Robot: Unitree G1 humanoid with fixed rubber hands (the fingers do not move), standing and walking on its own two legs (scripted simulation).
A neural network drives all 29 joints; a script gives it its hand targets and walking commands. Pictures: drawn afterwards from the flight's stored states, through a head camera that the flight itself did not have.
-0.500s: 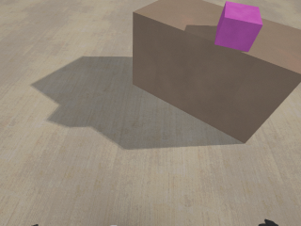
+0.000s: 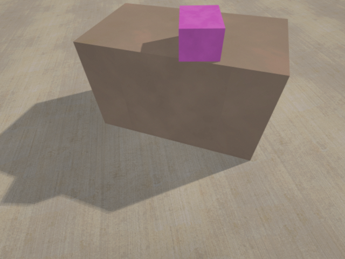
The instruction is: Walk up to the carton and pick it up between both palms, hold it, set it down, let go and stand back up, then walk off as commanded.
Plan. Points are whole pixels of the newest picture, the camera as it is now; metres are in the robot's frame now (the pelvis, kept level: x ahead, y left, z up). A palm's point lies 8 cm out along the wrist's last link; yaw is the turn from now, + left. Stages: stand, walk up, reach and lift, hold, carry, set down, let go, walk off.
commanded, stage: walk up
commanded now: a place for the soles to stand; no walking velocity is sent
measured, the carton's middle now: (199, 32) +1.12 -0.12 +0.00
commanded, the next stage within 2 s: none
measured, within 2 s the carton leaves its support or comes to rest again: neither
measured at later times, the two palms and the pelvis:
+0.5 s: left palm (48, 223) +0.25 +0.35 -0.11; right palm (312, 241) +0.19 -0.30 -0.04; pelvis +0.14 +0.04 +0.00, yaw -6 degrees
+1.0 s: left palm (82, 161) +0.41 +0.28 -0.06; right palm (312, 213) +0.27 -0.36 -0.11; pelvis +0.26 -0.03 +0.00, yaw -14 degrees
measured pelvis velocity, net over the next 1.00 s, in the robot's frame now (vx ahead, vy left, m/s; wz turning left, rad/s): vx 0.26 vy -0.03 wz -0.24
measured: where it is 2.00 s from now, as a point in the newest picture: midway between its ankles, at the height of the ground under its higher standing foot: (173, 219)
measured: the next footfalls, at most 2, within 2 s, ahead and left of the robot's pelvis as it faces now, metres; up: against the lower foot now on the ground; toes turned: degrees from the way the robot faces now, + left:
left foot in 0.32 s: +0.23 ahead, +0.14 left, +0.00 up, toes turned +2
right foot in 0.78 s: +0.31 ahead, -0.16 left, +0.00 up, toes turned -12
